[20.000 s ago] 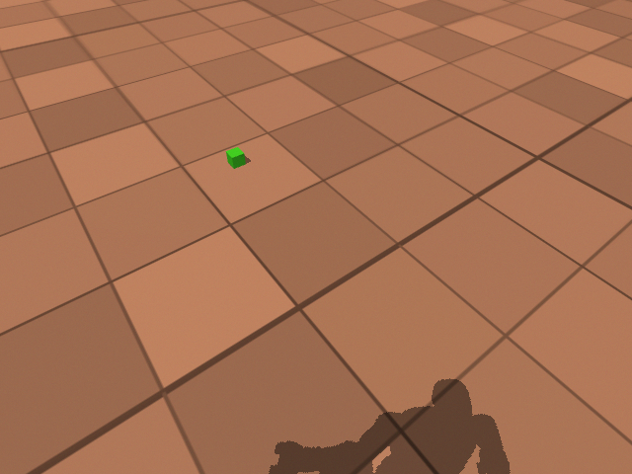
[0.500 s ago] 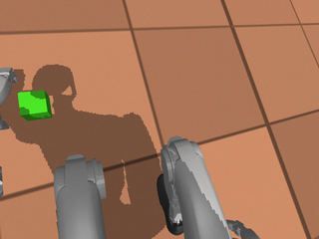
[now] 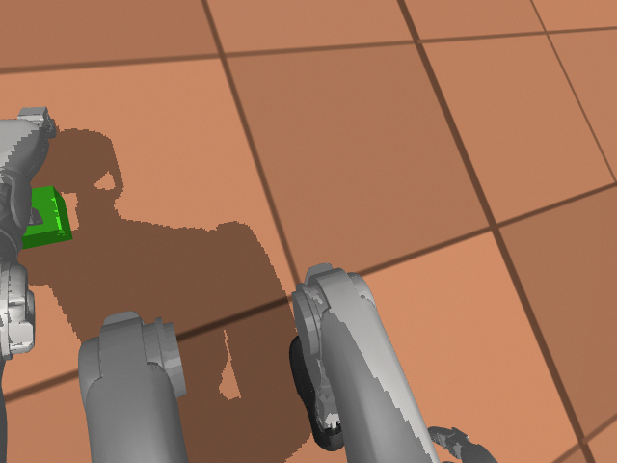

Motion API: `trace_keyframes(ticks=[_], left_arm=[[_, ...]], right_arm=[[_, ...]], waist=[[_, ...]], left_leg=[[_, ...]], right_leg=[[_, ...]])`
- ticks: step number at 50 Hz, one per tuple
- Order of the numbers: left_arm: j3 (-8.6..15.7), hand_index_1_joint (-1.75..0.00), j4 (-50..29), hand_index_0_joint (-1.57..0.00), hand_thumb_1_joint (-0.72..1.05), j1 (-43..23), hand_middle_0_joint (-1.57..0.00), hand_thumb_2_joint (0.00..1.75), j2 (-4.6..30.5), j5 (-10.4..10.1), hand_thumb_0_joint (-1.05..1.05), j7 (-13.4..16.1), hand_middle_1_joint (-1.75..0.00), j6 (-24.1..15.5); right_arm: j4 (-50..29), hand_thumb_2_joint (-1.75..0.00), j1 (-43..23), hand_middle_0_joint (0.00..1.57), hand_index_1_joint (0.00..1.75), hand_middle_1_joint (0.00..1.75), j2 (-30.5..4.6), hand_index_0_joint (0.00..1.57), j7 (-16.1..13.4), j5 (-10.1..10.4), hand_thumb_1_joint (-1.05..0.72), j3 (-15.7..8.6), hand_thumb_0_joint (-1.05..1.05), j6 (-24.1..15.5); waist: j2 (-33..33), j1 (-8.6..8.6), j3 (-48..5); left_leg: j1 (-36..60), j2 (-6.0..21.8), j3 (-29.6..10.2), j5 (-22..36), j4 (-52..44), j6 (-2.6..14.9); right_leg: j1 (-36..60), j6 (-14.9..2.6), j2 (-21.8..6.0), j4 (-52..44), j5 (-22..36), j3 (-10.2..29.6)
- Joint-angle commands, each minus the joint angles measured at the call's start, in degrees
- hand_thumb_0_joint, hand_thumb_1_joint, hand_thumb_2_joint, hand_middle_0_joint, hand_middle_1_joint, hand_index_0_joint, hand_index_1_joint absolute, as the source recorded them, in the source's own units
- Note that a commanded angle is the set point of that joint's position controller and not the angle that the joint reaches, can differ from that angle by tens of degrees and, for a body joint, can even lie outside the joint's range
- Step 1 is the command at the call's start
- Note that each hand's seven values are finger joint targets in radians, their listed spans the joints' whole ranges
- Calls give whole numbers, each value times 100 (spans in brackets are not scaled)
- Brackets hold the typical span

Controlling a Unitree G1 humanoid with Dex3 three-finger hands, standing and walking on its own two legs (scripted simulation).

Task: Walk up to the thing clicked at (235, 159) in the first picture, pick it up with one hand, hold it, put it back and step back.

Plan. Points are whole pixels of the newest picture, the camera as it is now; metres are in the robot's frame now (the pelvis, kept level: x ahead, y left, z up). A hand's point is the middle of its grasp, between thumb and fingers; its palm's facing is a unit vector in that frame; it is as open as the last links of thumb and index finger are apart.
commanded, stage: approach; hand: left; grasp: from above
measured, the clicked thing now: (37, 218) +0.49 +0.28 -0.30
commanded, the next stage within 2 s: close in in 0.26 s
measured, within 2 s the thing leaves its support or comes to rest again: neither
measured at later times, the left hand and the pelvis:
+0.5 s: hand out of the picture +0.48 +0.30 -0.18, palm faces -0.44 -0.08 -0.90, open 12.2 cm; pelvis +0.00 +0.00 -0.01, yaw +0 degrees
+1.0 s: hand (26, 217) +0.47 +0.28 -0.24, palm faces -0.46 -0.10 -0.88, open 12.6 cm; pelvis +0.00 +0.00 -0.03, yaw -2 degrees
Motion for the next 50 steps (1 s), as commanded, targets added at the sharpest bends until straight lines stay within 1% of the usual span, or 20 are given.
trace_keyframes(ticks=[1, 2, 5, 8, 11, 14, 18, 24, 25, 27, 30, 33, 36, 37, 40, 41, 42, 48, 49, 50], left_arm=[[229, -81, -585, -33, -26, -1554, -33, 80, 1360, -151, 0, 170, -81, 262], [361, -80, -651, -33, -26, -1446, -33, 81, 1501, -207, 0, 166, -80, 286], [335, -80, -582, -31, -28, -1031, -31, 81, 1438, -284, 0, 40, -80, 328], [629, -77, -1171, -32, -28, -985, -33, 80, 1836, -450, 0, 15, -77, 189], [480, -80, -1449, -33, -26, -1206, -33, 81, 1620, -507, 0, -90, -79, -17], [485, -81, -1889, -32, -28, -1692, -33, 84, 1726, -494, 0, -138, -80, -288], [112, -87, -1804, -33, -25, -1843, -34, 91, 1214, -459, 0, -162, -86, -490], [-86, -89, -885, -35, -21, -1313, -34, 89, 968, -304, 0, -134, -90, -368], [82, -89, -1174, -36, -18, -1556, -34, 88, 1327, -274, 0, -81, -90, -379], [73, -85, -967, -39, -15, -1359, -37, 82, 1309, -215, 0, -57, -87, -299], [213, -82, -724, -37, -16, -1464, -35, 79, 1370, -188, 0, 40, -84, -250], [345, -77, -837, -33, -23, -1586, -33, 77, 1652, -84, 0, 159, -77, -306], [265, -78, -324, -30, -26, -1399, -31, 80, 1426, -50, 0, 302, -78, -349], [418, -78, -263, -30, -26, -1437, -30, 80, 1625, -2, 0, 357, -78, -378], [387, -77, -321, -32, -24, -1614, -32, 78, 1770, 74, 0, 508, -77, -464], [563, -77, -350, -31, -25, -1684, -31, 77, 1995, 56, 0, 603, -78, -491], [537, -79, -179, -30, -27, -1582, -30, 80, 1968, 45, 0, 649, -79, -490], [635, -80, -122, -28, -29, -1497, -29, 83, 2202, 121, 0, 910, -79, -510], [591, -79, -66, -28, -29, -1501, -29, 83, 2096, 122, 0, 912, -78, -485], [665, -79, -171, -28, -29, -1492, -29, 82, 2250, 87, 0, 952, -77, -486]], right_arm=[[-136, -89, 1100, 20, 30, 30, -1528, 20, -42, 42, -90, -364, 0, 13], [-169, -89, 1080, 20, 30, 30, -1573, 20, -60, 71, -90, -386, 0, 21], [-237, -89, 1052, 20, 30, 30, -1548, 20, -20, 98, -90, -372, 0, -8], [-252, -89, 1076, 20, 30, 30, -1547, 20, -29, 117, -90, -400, 0, -11], [-146, -89, 1148, 20, 30, 30, -1520, 20, -32, 115, -90, -449, 0, -2], [-6, -90, 1328, 20, 30, 30, -1546, 20, -59, 45, -90, -512, 0, -23], [90, -90, 1411, 20, 30, 30, -1521, 20, -95, 19, -90, -555, 0, -17], [61, -89, 1372, 20, 30, 30, -1591, 20, -88, 1, -90, -498, 0, 21], [19, -89, 1349, 20, 30, 30, -1635, 20, -91, 5, -89, -475, 0, 39], [-20, -89, 1269, 20, 30, 30, -1599, 20, -69, 4, -89, -425, 0, 67], [-98, -89, 1260, 20, 30, 30, -1654, 20, -35, -43, -89, -405, 0, 57], [-157, -90, 1200, 20, 30, 30, -1675, 20, -15, -78, -89, -348, 0, 57], [-156, -90, 1159, 20, 30, 30, -1679, 20, 3, -128, -89, -290, 0, -12], [-168, -90, 1152, 20, 30, 30, -1730, 20, 9, -175, -89, -282, 0, -44], [-176, -90, 1116, 20, 30, 30, -1771, 20, 33, -236, -89, -204, 0, -136], [-197, -90, 1113, 20, 30, 30, -1814, 20, 35, -262, -89, -198, 0, -162], [-201, -90, 1086, 20, 30, 30, -1819, 20, 43, -274, -89, -178, 0, -203], [-52, -90, 1102, 20, 30, 30, -1874, 20, 115, -417, -89, -102, 0, -367], [-97, -90, 1153, 20, 30, 30, -1918, 20, 157, -452, -89, -80, 0, -405], [-48, -90, 1144, 20, 30, 30, -1912, 20, 172, -450, -89, -78, 0, -421]], waist=[[2051, 113, -3670], [2021, 208, -3758], [1754, 121, -3324], [1844, 350, -3816], [1879, 134, -3716], [1845, -8, -3720], [1917, -148, -3611], [1950, -45, -3252], [2100, 20, -3436], [2196, 85, -3470], [2070, -85, -3271], [2130, -67, -3443], [1888, -227, -3021], [1817, -300, -2866], [2088, -279, -2880], [2075, -263, -2955], [1988, -307, -2862], [2294, -335, -3058], [2284, -442, -2911], [2294, -358, -3003]], left_leg=[[2993, 38, 697, 1175, -1601, 234], [3043, 35, 709, 1202, -1600, 235], [2682, 34, 712, 969, -1562, 278], [2795, 36, 762, 1130, -1481, 265], [2835, 63, 704, 1080, -1407, 237], [2737, 69, 698, 930, -1252, 243], [2872, 85, 647, 725, -1313, 194], [3141, 82, 548, 1132, -1425, 118], [3145, 64, 550, 1219, -1456, 122], [3237, 66, 587, 1474, -1430, 114], [3197, 87, 531, 1510, -1360, 119], [3060, 62, 571, 1402, -1308, 167], [2807, 71, 567, 1177, -1239, 198], [2755, 87, 527, 1013, -1219, 206], [2815, 89, 540, 853, -1257, 190], [2846, 107, 503, 771, -1239, 184], [2777, 115, 506, 671, -1186, 202], [2908, 164, 464, 956, -1005, 159], [2886, 161, 472, 1034, -970, 157], [2847, 181, 450, 1035, -973, 160]], right_leg=[[1911, -504, 60, -989, 1330, -796], [1945, -492, 23, -998, 1354, -766], [1936, -476, 76, -1000, 1145, -779], [2263, -461, 31, -968, 1255, -726], [2097, -475, 60, -924, 1230, -778], [2064, -458, 60, -1028, 1090, -791], [1777, -481, 66, -1036, 906, -878], [1525, -511, 26, -878, 1231, -995], [1617, -508, 24, -865, 1295, -987], [1720, -509, 27, -795, 1501, -966], [1615, -484, -2, -753, 1539, -980], [1802, -473, 29, -766, 1494, -953], [1664, -463, 54, -786, 1335, -972], [1564, -451, 60, -768, 1188, -999], [1566, -460, 66, -761, 1041, -1021], [1555, -458, 73, -741, 962, -1059], [1536, -459, 97, -738, 895, -1059], [1711, -439, 139, -597, 1224, -1117], [1692, -421, 127, -562, 1302, -1142], [1788, -430, 155, -578, 1314, -1150]])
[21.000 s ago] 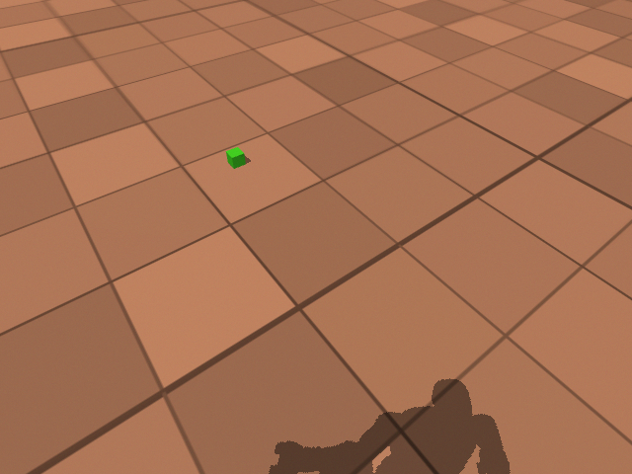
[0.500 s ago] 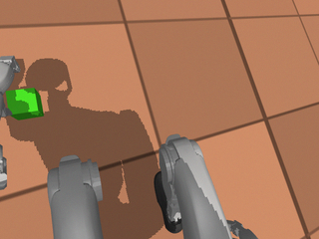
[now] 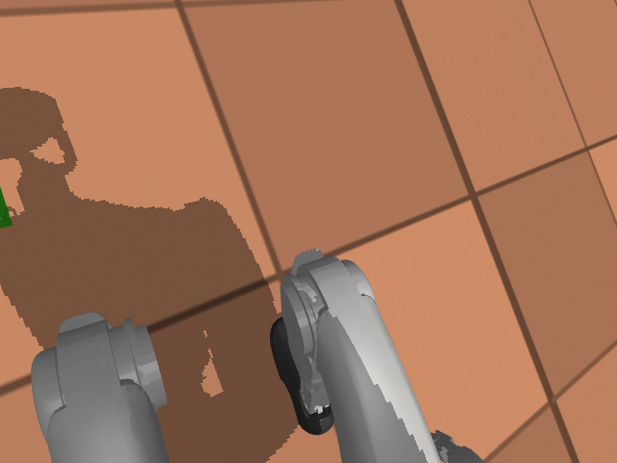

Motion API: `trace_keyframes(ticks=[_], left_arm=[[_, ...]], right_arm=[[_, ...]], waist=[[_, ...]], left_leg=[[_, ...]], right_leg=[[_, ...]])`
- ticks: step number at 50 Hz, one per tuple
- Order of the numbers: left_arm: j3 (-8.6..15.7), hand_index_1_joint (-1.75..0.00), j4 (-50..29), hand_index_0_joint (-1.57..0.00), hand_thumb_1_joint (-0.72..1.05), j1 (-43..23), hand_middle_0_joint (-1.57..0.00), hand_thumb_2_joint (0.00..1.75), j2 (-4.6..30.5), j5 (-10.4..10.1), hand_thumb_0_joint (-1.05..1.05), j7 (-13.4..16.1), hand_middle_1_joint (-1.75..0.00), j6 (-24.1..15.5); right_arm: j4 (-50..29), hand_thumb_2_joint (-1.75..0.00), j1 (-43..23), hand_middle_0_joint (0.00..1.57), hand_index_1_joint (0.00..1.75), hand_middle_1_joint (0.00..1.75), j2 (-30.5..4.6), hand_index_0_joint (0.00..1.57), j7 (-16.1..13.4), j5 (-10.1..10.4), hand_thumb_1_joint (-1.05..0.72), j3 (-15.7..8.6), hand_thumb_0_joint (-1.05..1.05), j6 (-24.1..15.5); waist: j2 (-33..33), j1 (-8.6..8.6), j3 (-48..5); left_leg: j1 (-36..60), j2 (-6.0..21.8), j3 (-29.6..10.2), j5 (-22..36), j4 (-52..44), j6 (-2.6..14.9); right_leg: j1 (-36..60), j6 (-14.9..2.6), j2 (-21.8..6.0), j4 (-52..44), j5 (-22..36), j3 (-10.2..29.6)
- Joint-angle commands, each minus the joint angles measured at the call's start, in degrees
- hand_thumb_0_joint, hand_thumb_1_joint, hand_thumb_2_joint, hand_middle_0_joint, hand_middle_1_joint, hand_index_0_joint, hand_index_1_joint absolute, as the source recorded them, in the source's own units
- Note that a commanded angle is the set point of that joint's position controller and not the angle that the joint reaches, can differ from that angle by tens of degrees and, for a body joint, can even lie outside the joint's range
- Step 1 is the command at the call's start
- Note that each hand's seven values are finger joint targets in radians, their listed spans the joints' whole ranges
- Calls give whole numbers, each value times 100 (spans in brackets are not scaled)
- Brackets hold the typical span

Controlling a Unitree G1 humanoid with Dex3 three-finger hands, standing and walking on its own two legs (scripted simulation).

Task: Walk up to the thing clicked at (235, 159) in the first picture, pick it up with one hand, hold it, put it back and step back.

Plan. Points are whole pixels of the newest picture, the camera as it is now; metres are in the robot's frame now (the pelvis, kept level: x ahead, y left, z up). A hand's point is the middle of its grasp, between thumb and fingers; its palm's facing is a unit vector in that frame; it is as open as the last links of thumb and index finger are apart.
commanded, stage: rest palm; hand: left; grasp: from above
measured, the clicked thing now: out of the picture +0.48 +0.30 -0.27
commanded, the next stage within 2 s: close in 0.54 s
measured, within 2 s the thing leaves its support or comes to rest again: neither
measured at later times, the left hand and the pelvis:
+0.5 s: hand out of the picture +0.46 +0.30 -0.24, palm faces -0.45 -0.15 -0.88, open 12.7 cm; pelvis +0.00 +0.01 -0.01, yaw -3 degrees
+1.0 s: hand out of the picture +0.47 +0.30 -0.25, palm faces -0.44 -0.14 -0.89, open 10.9 cm; pelvis +0.00 +0.01 -0.01, yaw -4 degrees
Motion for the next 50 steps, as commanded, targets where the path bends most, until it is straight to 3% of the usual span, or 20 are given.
trace_keyframes(ticks=[1, 5, 7, 9, 11, 13, 14, 16, 20, 23, 24, 32, 35, 37, 42, 44, 46, 48, 49, 50], left_arm=[[101, -80, -590, -28, -29, -1610, -29, 84, 1240, -107, 0, 349, -78, 42], [181, -79, -565, -27, -30, -1453, -28, 82, 1330, -199, 0, 367, -78, 130], [311, -78, -765, -27, -30, -1356, -28, 82, 1516, -181, 0, 400, -77, 151], [238, -77, -647, -28, -29, -1380, -30, 82, 1319, -168, 0, 362, -76, 178], [215, -78, -710, -27, -30, -1468, -28, 81, 1366, -221, 0, 347, -77, 161], [349, -78, -675, -28, -29, -1383, -29, 82, 1509, -193, 0, 376, -76, 164], [313, -77, -614, -29, -28, -1343, -30, 80, 1430, -183, 0, 357, -76, 171], [313, -77, -711, -29, -28, -1376, -31, 82, 1481, -238, 0, 390, -76, 140], [76, -77, -514, -29, -27, -1530, -30, 80, 1232, -225, 0, 329, -76, 106], [124, -77, -625, -30, -26, -1496, -31, 81, 1377, -192, 0, 390, -76, 40], [8, -76, -403, -31, -26, -1529, -32, 78, 1230, -165, 0, 388, -75, 35], [-33, -75, -252, -33, -23, -1581, -34, 77, 1302, -38, 0, 591, -74, 22], [-59, -72, -287, -46, -4, -1642, -45, 70, 1384, -18, 0, 651, -73, 59], [-91, -69, -128, -50, 1, -1572, -48, 65, 1310, -67, 0, 672, -71, 89], [69, -61, -163, -53, 5, -1609, -51, 54, 1563, -88, 0, 733, -63, 131], [-19, -60, -104, -55, 7, -1493, -53, 52, 1433, -113, 0, 688, -62, 155], [49, -57, -317, -58, 10, -1656, -56, 50, 1603, -187, 0, 699, -59, 139], [8, -55, -149, -61, 13, -1541, -59, 51, 1557, -204, 0, 693, -57, 147], [-102, -55, 94, -62, 14, -1376, -61, 52, 1362, -204, 0, 640, -57, 175], [-51, -54, -165, -62, 15, -1545, -61, 50, 1474, -250, 0, 636, -55, 134]], right_arm=[[47, -90, 1104, 20, 30, 30, -1756, 20, 14, -70, -89, -506, 0, -103], [115, -90, 1129, 20, 30, 30, -1843, 20, 115, -110, -90, -471, 0, -203], [94, -90, 1131, 20, 30, 30, -1827, 20, 144, -104, -90, -469, 0, -193], [62, -90, 1131, 20, 30, 30, -1912, 20, 194, -137, -89, -503, 0, -208], [66, -90, 1079, 20, 30, 30, -1904, 20, 246, -152, -90, -460, 0, -216], [59, -90, 1106, 20, 30, 30, -1934, 20, 267, -146, -90, -426, 0, -224], [40, -90, 1112, 20, 30, 30, -1925, 20, 291, -169, -90, -412, 0, -240], [63, -90, 1013, 20, 30, 30, -1906, 20, 291, -140, -90, -441, 0, -231], [53, -90, 935, 20, 30, 30, -1867, 20, 365, -167, -90, -349, 0, -281], [40, -90, 885, 20, 30, 30, -1955, 20, 353, -148, -90, -352, 0, -289], [24, -90, 867, 20, 30, 30, -1918, 20, 383, -175, -90, -296, 0, -306], [-35, -90, 737, 20, 30, 30, -1975, 20, 476, -235, -90, -206, 0, -378], [-66, -90, 678, 20, 30, 30, -1995, 20, 507, -237, -89, -157, 0, -439], [-90, -90, 627, 20, 30, 30, -2018, 20, 533, -244, -89, -136, 0, -504], [-121, -90, 628, 20, 30, 30, -2075, 20, 562, -255, -90, -114, 0, -559], [-134, -90, 602, 20, 30, 30, -2043, 20, 589, -254, -90, -94, 0, -605], [-134, -90, 642, 20, 30, 30, -2068, 20, 570, -218, -90, -85, 0, -613], [-81, -90, 652, 20, 30, 30, -2075, 20, 586, -230, -90, -89, 0, -630], [-102, -90, 659, 20, 30, 30, -2075, 20, 593, -210, -90, -78, 0, -652], [-101, -90, 671, 20, 30, 30, -2090, 20, 587, -194, -89, -94, 0, -660]], waist=[[2500, -191, -3758], [2695, -194, -3636], [2869, -70, -3821], [2857, -222, -3612], [2839, -256, -3552], [2766, -226, -3474], [2714, -278, -3439], [2916, -173, -3574], [2682, -402, -3221], [2901, -294, -3392], [2795, -406, -3158], [2918, -407, -3082], [2969, -433, -3180], [2801, -467, -2942], [3005, -433, -3008], [2827, -463, -2976], [2821, -452, -3128], [2729, -454, -3018], [2538, -561, -2747], [2593, -501, -2904]], left_leg=[[2972, 168, 732, 1212, -1434, 280], [3065, 189, 718, 1453, -1348, 238], [3206, 204, 676, 1624, -1438, 198], [3227, 211, 659, 1657, -1384, 174], [3119, 221, 633, 1531, -1340, 207], [3051, 213, 618, 1598, -1329, 205], [3089, 216, 612, 1629, -1332, 198], [3139, 230, 573, 1508, -1412, 183], [2953, 245, 533, 1216, -1355, 217], [3227, 260, 442, 1415, -1483, 151], [3121, 271, 420, 1341, -1407, 152], [3210, 301, 303, 1307, -1536, 115], [3246, 301, 369, 1410, -1416, 140], [3056, 308, 318, 1282, -1429, 144], [3102, 322, 290, 1175, -1515, 126], [3000, 323, 328, 1183, -1378, 156], [2994, 318, 351, 1187, -1378, 177], [2901, 336, 315, 1145, -1386, 173], [2778, 314, 344, 1040, -1332, 195], [2831, 335, 303, 1116, -1355, 189]], right_leg=[[2117, -489, 70, -1005, 1403, -961], [2094, -511, 72, -959, 1568, -1029], [2235, -541, 79, -909, 1660, -1052], [2048, -543, 66, -839, 1668, -1088], [2123, -530, 87, -859, 1615, -1078], [2166, -536, 71, -895, 1640, -1092], [2168, -517, 75, -865, 1671, -1105], [2147, -542, 103, -877, 1567, -1112], [1992, -485, 102, -871, 1403, -1155], [1986, -509, 86, -841, 1476, -1188], [1884, -504, 83, -792, 1452, -1211], [1780, -477, 97, -726, 1442, -1255], [1969, -466, 126, -761, 1582, -1210], [1842, -448, 104, -744, 1462, -1240], [1867, -467, 108, -740, 1373, -1237], [1951, -439, 129, -753, 1443, -1232], [2107, -436, 131, -830, 1465, -1210], [2054, -435, 145, -835, 1414, -1237], [2003, -417, 123, -835, 1369, -1239], [2031, -418, 137, -864, 1377, -1243]])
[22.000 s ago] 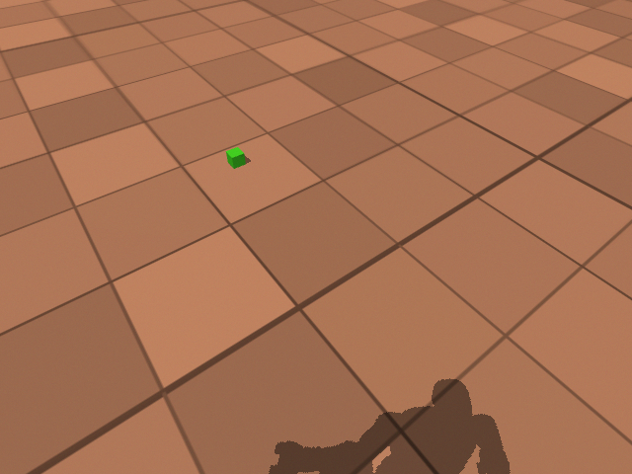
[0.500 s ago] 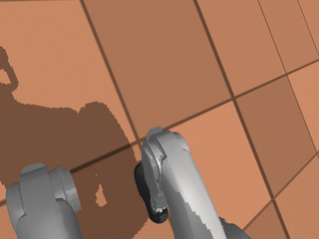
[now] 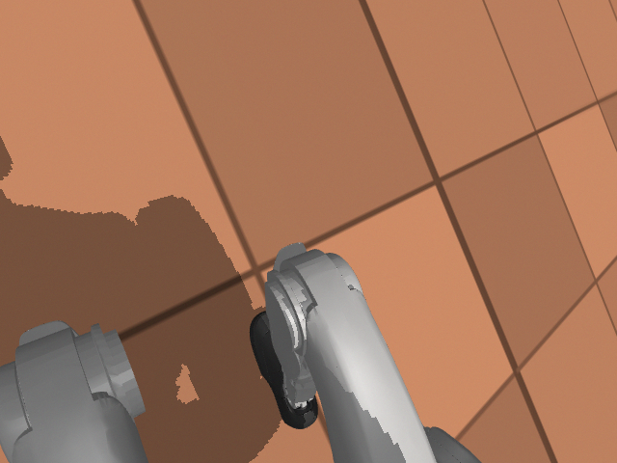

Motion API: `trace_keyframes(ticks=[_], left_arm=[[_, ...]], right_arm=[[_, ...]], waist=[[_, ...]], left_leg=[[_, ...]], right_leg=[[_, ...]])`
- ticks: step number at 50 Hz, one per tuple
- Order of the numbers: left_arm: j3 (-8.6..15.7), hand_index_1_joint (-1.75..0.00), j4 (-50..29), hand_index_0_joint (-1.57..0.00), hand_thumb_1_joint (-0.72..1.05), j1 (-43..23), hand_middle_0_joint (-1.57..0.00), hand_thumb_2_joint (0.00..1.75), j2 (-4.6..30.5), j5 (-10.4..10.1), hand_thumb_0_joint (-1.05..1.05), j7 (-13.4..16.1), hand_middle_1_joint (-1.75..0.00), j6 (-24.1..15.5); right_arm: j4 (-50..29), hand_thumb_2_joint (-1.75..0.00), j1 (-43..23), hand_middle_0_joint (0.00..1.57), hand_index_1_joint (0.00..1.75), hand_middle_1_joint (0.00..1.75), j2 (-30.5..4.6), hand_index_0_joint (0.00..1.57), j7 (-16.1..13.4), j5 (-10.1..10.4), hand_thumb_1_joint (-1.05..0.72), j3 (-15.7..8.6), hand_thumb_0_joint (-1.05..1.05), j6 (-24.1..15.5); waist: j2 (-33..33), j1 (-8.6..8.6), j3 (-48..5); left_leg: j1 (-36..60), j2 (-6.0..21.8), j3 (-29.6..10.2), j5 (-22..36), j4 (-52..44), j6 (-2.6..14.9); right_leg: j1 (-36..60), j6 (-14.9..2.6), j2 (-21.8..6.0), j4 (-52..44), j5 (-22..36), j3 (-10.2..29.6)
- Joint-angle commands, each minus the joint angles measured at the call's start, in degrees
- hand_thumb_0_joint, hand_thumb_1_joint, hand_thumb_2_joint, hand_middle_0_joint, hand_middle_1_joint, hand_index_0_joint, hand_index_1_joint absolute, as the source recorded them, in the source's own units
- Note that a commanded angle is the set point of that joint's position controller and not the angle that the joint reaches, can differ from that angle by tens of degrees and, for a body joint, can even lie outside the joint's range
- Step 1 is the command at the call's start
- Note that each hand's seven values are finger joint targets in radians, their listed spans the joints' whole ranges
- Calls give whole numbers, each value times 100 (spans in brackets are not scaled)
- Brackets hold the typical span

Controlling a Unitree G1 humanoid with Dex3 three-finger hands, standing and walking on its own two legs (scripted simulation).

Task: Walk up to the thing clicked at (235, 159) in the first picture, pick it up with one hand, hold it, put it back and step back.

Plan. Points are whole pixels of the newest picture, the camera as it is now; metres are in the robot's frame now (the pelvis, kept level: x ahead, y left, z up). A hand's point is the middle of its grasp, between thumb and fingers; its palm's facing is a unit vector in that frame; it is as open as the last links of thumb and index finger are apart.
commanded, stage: close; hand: left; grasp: from above
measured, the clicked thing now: out of the picture +0.46 +0.32 -0.26
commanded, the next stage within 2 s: settle in 0.96 s
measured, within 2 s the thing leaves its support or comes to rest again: leaves its support in 1.44 s
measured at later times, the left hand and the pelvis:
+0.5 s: hand out of the picture +0.45 +0.32 -0.23, palm faces -0.43 -0.16 -0.89, open 10.3 cm; pelvis +0.00 +0.00 +0.01, yaw +0 degrees
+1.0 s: hand out of the picture +0.45 +0.32 -0.23, palm faces -0.43 -0.16 -0.89, open 10.0 cm; pelvis +0.00 +0.00 +0.01, yaw +0 degrees
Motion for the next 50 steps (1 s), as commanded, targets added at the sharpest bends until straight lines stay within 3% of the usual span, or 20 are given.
trace_keyframes(ticks=[1, 4, 5, 8, 9, 11, 19, 20, 22, 24, 26, 29, 30, 31, 35, 37, 40, 41, 45, 50], left_arm=[[-67, -54, -486, -65, 18, -1439, -63, 50, 1006, -182, 0, 143, -56, 16], [-1, -51, -666, -67, 20, -1424, -66, 48, 1200, -211, 0, 136, -52, -2], [-88, -52, -518, -68, 21, -1379, -66, 49, 1031, -218, 0, 118, -53, 15], [-25, -50, -672, -70, 23, -1478, -69, 48, 1122, -269, 0, 126, -51, -6], [-156, -50, -404, -71, 24, -1279, -71, 49, 926, -264, 0, 85, -51, 26], [6, -50, -624, -72, 26, -1322, -71, 49, 1166, -275, 0, 105, -51, -4], [-229, -47, -482, -77, 32, -1338, -76, 46, 872, -291, 0, 28, -47, 24], [-121, -47, -723, -78, 33, -1340, -77, 47, 1024, -293, 0, 38, -48, 4], [-186, -47, -499, -80, 36, -1216, -79, 47, 961, -295, 0, 14, -48, 18], [-149, -46, -746, -81, 37, -1321, -80, 47, 974, -305, 0, 44, -47, 11], [-306, -46, -446, -81, 38, -1244, -80, 44, 759, -278, 0, 12, -47, 32], [-290, -45, -469, -86, 44, -1256, -85, 45, 820, -320, 0, -16, -45, 38], [-213, -45, -486, -86, 44, -1137, -85, 46, 950, -348, 0, 2, -46, 38], [-233, -44, -595, -87, 46, -1361, -86, 43, 949, -321, 0, -18, -45, 36], [-260, -46, -515, -92, 52, -1217, -91, 47, 900, -333, 0, -45, -46, 35], [-174, -46, -850, -95, 55, -1457, -94, 50, 1008, -306, 0, -20, -47, 25], [-325, -46, -471, -97, 59, -1338, -96, 49, 765, -324, 0, -65, -46, 49], [-257, -46, -588, -99, 61, -1372, -98, 51, 961, -348, 0, -39, -46, 28], [-216, -46, -599, -102, 65, -1367, -101, 52, 1023, -297, 0, -69, -46, 41], [-335, -49, -552, -107, 72, -1459, -106, 55, 965, -333, 0, -110, -49, 36]], right_arm=[[42, -90, 1006, 20, 30, 30, -1937, 20, -63, 78, -90, -584, 0, -31], [61, -90, 1081, 20, 30, 30, -1969, 20, -93, 102, -90, -595, 0, -5], [45, -90, 1065, 20, 30, 30, -1945, 20, -91, 106, -90, -591, 0, -8], [84, -90, 1131, 20, 30, 30, -1939, 20, -119, 108, -90, -592, 0, 32], [55, -90, 1110, 20, 30, 30, -1931, 20, -122, 98, -90, -588, 0, 41], [28, -90, 1142, 20, 30, 30, -1976, 20, -146, 117, -90, -591, 0, 68], [25, -90, 1055, 20, 30, 30, -1898, 20, -142, 127, -90, -570, 0, 86], [16, -90, 1089, 20, 30, 30, -1950, 20, -157, 109, -90, -594, 0, 111], [-20, -90, 1021, 20, 30, 30, -1915, 20, -173, 125, -90, -564, 0, 115], [5, -90, 1083, 20, 30, 30, -1944, 20, -196, 139, -90, -615, 0, 144], [15, -90, 1071, 20, 30, 30, -1911, 20, -182, 107, -90, -613, 0, 132], [-8, -90, 1111, 20, 30, 30, -1912, 20, -183, 128, -90, -565, 0, 108], [-21, -90, 1061, 20, 30, 30, -1946, 20, -212, 137, -90, -589, 0, 125], [-53, -90, 1076, 20, 30, 30, -1952, 20, -207, 161, -90, -578, 0, 108], [-100, -90, 1094, 20, 30, 30, -1930, 20, -234, 159, -90, -572, 0, 142], [-50, -90, 1106, 20, 30, 30, -1930, 20, -241, 144, -90, -593, 0, 162], [-99, -90, 1106, 20, 30, 30, -1923, 20, -220, 129, -90, -534, 0, 130], [-102, -90, 1061, 20, 30, 30, -1955, 20, -242, 146, -90, -531, 0, 152], [-127, -90, 1079, 20, 30, 30, -1922, 20, -247, 129, -90, -481, 0, 157], [-185, -90, 1015, 20, 30, 30, -1965, 20, -263, 134, -90, -451, 0, 136]], waist=[[2829, -326, -3242], [2810, -212, -3471], [2805, -294, -3399], [2961, -258, -3542], [2783, -342, -3340], [2957, -212, -3491], [2953, -326, -3170], [3030, -219, -3437], [2822, -246, -3246], [3037, -191, -3532], [2865, -328, -3285], [2728, -340, -3195], [2732, -216, -3272], [2782, -273, -3175], [2743, -285, -3234], [3099, -170, -3672], [2625, -396, -3105], [2742, -311, -3222], [2769, -278, -3245], [2669, -391, -3067]], left_leg=[[2727, 235, 578, 1234, -1777, 55], [2769, 236, 616, 1326, -1777, 70], [2789, 230, 636, 1356, -1731, 71], [2820, 240, 616, 1419, -1822, 59], [2748, 226, 642, 1341, -1790, 76], [2868, 232, 586, 1445, -1886, 41], [2802, 240, 614, 1251, -1898, 32], [2920, 233, 600, 1409, -1969, 19], [2714, 226, 628, 1192, -1945, 49], [2936, 228, 602, 1402, -1980, 16], [2804, 240, 620, 1292, -1921, 41], [2683, 217, 657, 1281, -1868, 75], [2686, 215, 644, 1193, -1967, 68], [2695, 221, 610, 1200, -1943, 62], [2774, 226, 601, 1156, -2019, 49], [3098, 238, 566, 1469, -2024, -4], [2684, 227, 589, 1222, -1894, 63], [2684, 232, 587, 1187, -1968, 51], [2765, 232, 577, 1264, -1976, 47], [2694, 241, 575, 1142, -1922, 62]], right_leg=[[1839, -492, 87, -933, 1338, -976], [2028, -489, 108, -1022, 1407, -946], [2013, -494, 96, -994, 1454, -944], [2078, -515, 103, -1036, 1465, -970], [2054, -500, 107, -1059, 1449, -967], [2053, -520, 86, -1021, 1474, -978], [1889, -529, 83, -1030, 1352, -986], [2003, -533, 90, -1057, 1436, -981], [1973, -530, 86, -1097, 1293, -965], [2002, -545, 80, -1042, 1451, -952], [1949, -532, 107, -1088, 1408, -969], [1990, -504, 88, -1152, 1397, -934], [2026, -520, 94, -1188, 1299, -927], [1864, -521, 63, -1129, 1289, -953], [1963, -523, 74, -1138, 1256, -937], [1985, -557, 66, -1041, 1475, -946], [1871, -503, 64, -1126, 1328, -968], [1954, -518, 76, -1159, 1268, -942], [1944, -527, 61, -1116, 1299, -944], [1893, -510, 53, -1138, 1220, -947]])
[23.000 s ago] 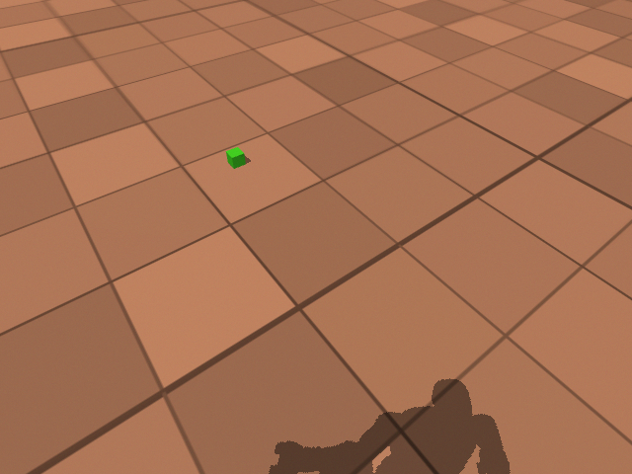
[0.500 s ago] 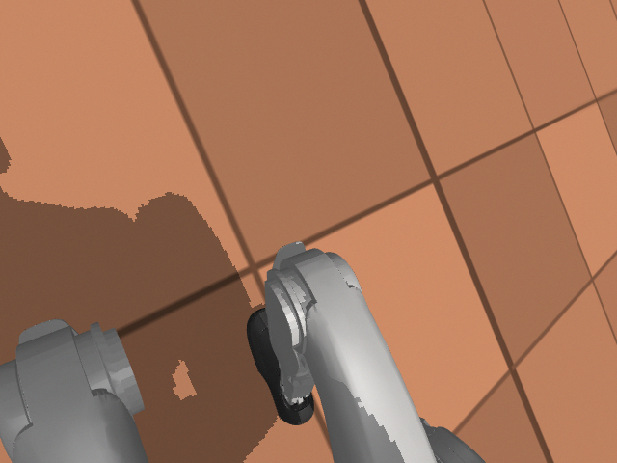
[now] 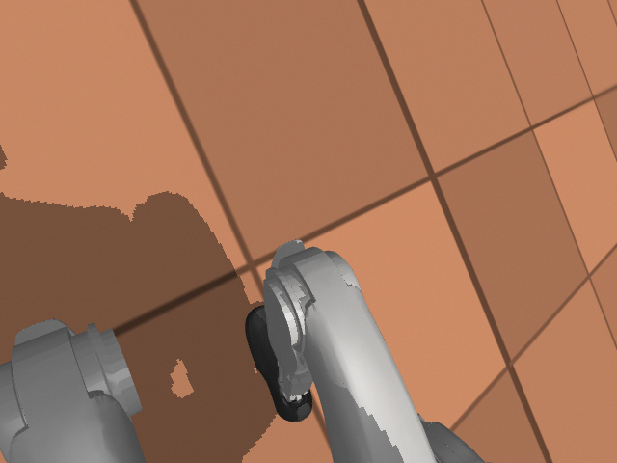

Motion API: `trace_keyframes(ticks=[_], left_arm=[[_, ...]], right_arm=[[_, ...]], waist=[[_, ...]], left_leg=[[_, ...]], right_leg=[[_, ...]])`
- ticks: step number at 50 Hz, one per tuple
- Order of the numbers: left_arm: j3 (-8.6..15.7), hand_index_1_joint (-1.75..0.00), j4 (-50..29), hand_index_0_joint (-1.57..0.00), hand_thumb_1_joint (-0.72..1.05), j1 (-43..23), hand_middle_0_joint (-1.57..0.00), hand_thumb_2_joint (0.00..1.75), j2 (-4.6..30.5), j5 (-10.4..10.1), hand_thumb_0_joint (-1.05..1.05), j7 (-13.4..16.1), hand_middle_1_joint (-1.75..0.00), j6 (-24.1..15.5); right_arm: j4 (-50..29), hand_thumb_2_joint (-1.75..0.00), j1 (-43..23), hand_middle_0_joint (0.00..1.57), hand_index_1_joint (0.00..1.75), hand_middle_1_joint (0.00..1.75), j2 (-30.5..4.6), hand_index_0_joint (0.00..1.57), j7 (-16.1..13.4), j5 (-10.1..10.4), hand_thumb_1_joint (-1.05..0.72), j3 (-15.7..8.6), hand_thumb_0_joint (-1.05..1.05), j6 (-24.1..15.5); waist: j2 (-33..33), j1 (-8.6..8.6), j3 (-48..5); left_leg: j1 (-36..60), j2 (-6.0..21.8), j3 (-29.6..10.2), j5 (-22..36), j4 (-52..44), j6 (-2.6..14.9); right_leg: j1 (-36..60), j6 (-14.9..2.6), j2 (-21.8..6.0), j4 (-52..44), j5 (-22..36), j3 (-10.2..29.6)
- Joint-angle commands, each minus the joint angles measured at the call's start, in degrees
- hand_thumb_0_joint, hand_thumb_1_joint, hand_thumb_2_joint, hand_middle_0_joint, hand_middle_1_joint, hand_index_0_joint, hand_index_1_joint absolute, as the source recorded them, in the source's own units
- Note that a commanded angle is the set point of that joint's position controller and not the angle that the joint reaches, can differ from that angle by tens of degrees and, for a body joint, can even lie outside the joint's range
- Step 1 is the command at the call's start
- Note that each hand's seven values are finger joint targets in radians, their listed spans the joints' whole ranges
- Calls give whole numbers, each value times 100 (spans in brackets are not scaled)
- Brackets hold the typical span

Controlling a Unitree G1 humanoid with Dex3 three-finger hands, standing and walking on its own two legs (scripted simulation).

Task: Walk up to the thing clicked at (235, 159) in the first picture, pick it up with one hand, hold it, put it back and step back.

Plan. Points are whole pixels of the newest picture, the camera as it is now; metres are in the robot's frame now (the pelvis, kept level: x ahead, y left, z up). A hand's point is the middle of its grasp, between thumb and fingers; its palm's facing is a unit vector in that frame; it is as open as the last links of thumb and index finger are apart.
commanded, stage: settle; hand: left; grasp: from above
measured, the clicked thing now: out of the picture +0.46 +0.32 -0.27
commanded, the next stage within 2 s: lift in 1.00 s
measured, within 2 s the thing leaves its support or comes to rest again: leaves its support in 0.44 s
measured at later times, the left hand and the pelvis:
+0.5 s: hand out of the picture +0.46 +0.33 -0.23, palm faces -0.40 -0.16 -0.90, open 9.9 cm; pelvis +0.01 +0.00 +0.00, yaw +0 degrees
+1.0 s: hand out of the picture +0.45 +0.33 -0.13, palm faces -0.45 -0.12 -0.88, open 9.7 cm; pelvis +0.00 -0.01 +0.03, yaw +6 degrees
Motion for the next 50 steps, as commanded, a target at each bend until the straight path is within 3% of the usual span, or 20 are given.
trace_keyframes(ticks=[1, 6, 12, 14, 16, 18, 20, 21, 22, 25, 26, 28, 29, 30, 31, 33, 35, 37, 42, 50], left_arm=[[-19, -49, -421, -106, 70, -1259, -106, 57, 1040, -92, 0, 64, -49, -4], [-80, -49, -339, -110, 68, -1184, -110, 58, 963, -49, 0, 34, -49, 19], [153, -49, -883, -111, 70, -1437, -112, 61, 1181, -104, 0, -5, -48, 57], [115, -48, -887, -112, 71, -1398, -113, 62, 1106, -74, 0, -27, -46, 86], [340, -49, -1301, -113, 72, -1398, -114, 62, 1298, -61, 0, -15, -48, 110], [401, -48, -1429, -113, 72, -1332, -114, 61, 1237, -32, 0, -42, -47, 133], [403, -49, -2092, -114, 75, -1437, -115, 63, 1047, -75, 0, -83, -48, 139], [561, -50, -2152, -114, 75, -1368, -115, 63, 1189, -103, 0, -105, -49, 159], [394, -50, -2295, -115, 77, -1371, -116, 65, 882, -97, 0, -182, -49, 177], [689, -51, -2722, -117, 80, -1308, -119, 68, 975, -114, 0, -338, -50, 233], [608, -53, -2996, -119, 83, -1217, -120, 69, 724, -182, 0, -405, -51, 255], [-9, -52, -3184, -120, 84, -1416, -121, 68, -65, -302, 0, -652, -51, 301], [203, -54, -2880, -120, 85, -1320, -120, 68, 254, -293, 0, -689, -54, 343], [-19, -54, -3036, -120, 86, -1343, -120, 66, -70, -347, 0, -784, -54, 369], [301, -54, -2985, -118, 83, -1162, -118, 68, 295, -349, 0, -809, -54, 397], [-42, -52, -2995, -121, 85, -1133, -121, 67, -291, -408, 0, -1031, -51, 452], [-151, -54, -3301, -121, 85, -1442, -121, 67, -318, -477, 0, -1190, -54, 445], [-18, -56, -3051, -121, 85, -1261, -121, 69, -158, -479, 0, -1282, -55, 463], [-119, -53, -2982, -121, 84, -1500, -122, 68, -206, -482, 0, -1509, -52, 387], [71, -48, -3077, -117, 78, -1658, -118, 64, 215, -419, 0, -1608, -46, 197]], right_arm=[[67, -90, 1020, 20, 30, 30, -1931, 20, -92, 51, -90, -582, 0, 28], [19, -91, 1058, 20, 30, 30, -1910, 20, -116, 14, -92, -568, 0, 61], [33, -91, 1052, 20, 30, 30, -1915, 20, -161, 55, -91, -633, 0, 127], [44, -91, 1117, 20, 30, 30, -1884, 20, -144, 54, -91, -655, 0, 137], [100, -91, 1139, 20, 30, 30, -1893, 20, -151, 71, -91, -771, 0, 164], [145, -91, 1203, 20, 30, 30, -1884, 20, -127, 70, -91, -855, 0, 174], [93, -90, 1147, 20, 30, 30, -1906, 20, -120, 133, -91, -1013, 0, 211], [191, -91, 1180, 20, 30, 30, -1903, 20, -117, 151, -91, -1083, 0, 236], [94, -90, 1114, 20, 30, 30, -1865, 20, -87, 183, -91, -1134, 0, 227], [303, -90, 1401, 20, 30, 30, -1805, 20, -39, 265, -91, -1357, 0, 281], [250, -90, 1387, 20, 30, 30, -1837, 20, -50, 329, -90, -1480, 0, 333], [255, -90, 1220, 20, 30, 30, -1621, 20, 5, 458, -91, -1507, 0, 370], [392, -90, 1338, 20, 30, 30, -1678, 20, 12, 473, -91, -1568, 0, 383], [385, -90, 1405, 20, 30, 30, -1606, 20, 15, 518, -91, -1577, 0, 416], [400, -90, 1460, 20, 30, 30, -1695, 20, -16, 529, -91, -1666, 0, 462], [321, -90, 1441, 20, 30, 30, -1586, 20, -26, 572, -90, -1698, 0, 547], [404, -90, 1507, 20, 30, 30, -1498, 20, -65, 632, -91, -1702, 0, 645], [361, -90, 1576, 20, 30, 30, -1532, 20, -109, 644, -91, -1722, 0, 703], [247, -91, 1477, 20, 30, 30, -1374, 20, -250, 686, -91, -1660, 0, 852], [103, -90, 1406, 20, 30, 30, -1306, 20, -520, 708, -90, -1626, 0, 966]], waist=[[2715, -268, -3222], [2786, -339, -3115], [3024, -115, -3615], [3051, -198, -3608], [3433, 31, -4044], [3573, 5, -4075], [3885, 164, -4424], [3999, 217, -4519], [4014, 211, -4436], [3875, 288, -4586], [4025, 392, -4904], [3982, 386, -4977], [3757, 366, -4767], [3623, 407, -4768], [3558, 487, -4894], [3234, 460, -4813], [3223, 470, -5080], [2961, 518, -4928], [2681, 499, -4855], [2511, 591, -4916]], left_leg=[[2575, 218, 569, 1006, -1747, 60], [2606, 215, 596, 933, -1782, 53], [2839, 214, 552, 1191, -1796, 8], [2832, 203, 635, 1284, -1724, 21], [3197, 200, 629, 1542, -1794, -37], [3249, 191, 706, 1684, -1776, -46], [3435, 162, 718, 1820, -1830, -95], [3553, 176, 713, 1818, -1864, -106], [3541, 155, 724, 1806, -1886, -123], [3394, 128, 836, 1787, -1825, -74], [3637, 111, 833, 1933, -1957, -110], [3718, 123, 854, 1809, -2064, -81], [3547, 128, 855, 1753, -2025, -46], [3397, 89, 887, 1682, -2063, -10], [3354, 73, 907, 1691, -2097, 0], [3362, 54, 932, 1704, -2165, 9], [3446, 39, 973, 1782, -2199, 52], [3307, -1, 1003, 1772, -2240, 64], [3141, -27, 1120, 1528, -2297, 119], [2923, -79, 1260, 1089, -2424, 146]], right_leg=[[1860, -522, 120, -970, 1091, -894], [1827, -520, 126, -958, 1069, -895], [1780, -569, 92, -898, 1220, -910], [1901, -567, 95, -897, 1330, -874], [1909, -604, 86, -846, 1462, -867], [1944, -634, 80, -848, 1549, -839], [1789, -679, 54, -784, 1594, -846], [1733, -693, 38, -773, 1566, -830], [1553, -707, 13, -746, 1537, -831], [1591, -700, -8, -836, 1540, -752], [1629, -729, -38, -846, 1596, -722], [1407, -716, -32, -863, 1505, -671], [1373, -688, -37, -868, 1513, -661], [1354, -689, -40, -931, 1467, -619], [1492, -695, -61, -969, 1476, -590], [1471, -700, -95, -1108, 1460, -546], [1635, -668, -77, -1150, 1581, -495], [1722, -670, -117, -1202, 1547, -459], [1911, -682, -100, -1394, 1307, -393], [2056, -697, -126, -1620, 812, -316]])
